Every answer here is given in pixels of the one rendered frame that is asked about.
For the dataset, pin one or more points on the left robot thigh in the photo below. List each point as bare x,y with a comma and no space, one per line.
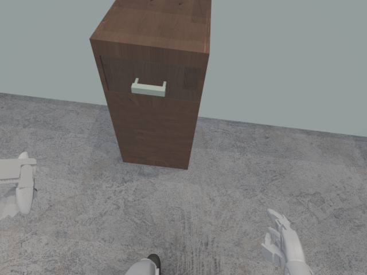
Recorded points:
143,268

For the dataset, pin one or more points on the robot left shin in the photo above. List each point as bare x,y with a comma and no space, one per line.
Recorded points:
147,260

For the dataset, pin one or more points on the handle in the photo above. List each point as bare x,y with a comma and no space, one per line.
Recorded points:
148,89

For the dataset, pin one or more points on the right robot forearm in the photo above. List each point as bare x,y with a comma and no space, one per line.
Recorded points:
297,268

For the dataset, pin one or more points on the robot left hand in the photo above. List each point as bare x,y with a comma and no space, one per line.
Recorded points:
19,198

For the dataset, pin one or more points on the robot right hand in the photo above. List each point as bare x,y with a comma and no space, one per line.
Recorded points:
287,243

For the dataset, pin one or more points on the cabinet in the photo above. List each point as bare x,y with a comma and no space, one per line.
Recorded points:
154,131

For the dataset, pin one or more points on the drawer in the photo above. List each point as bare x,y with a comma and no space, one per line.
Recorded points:
181,81

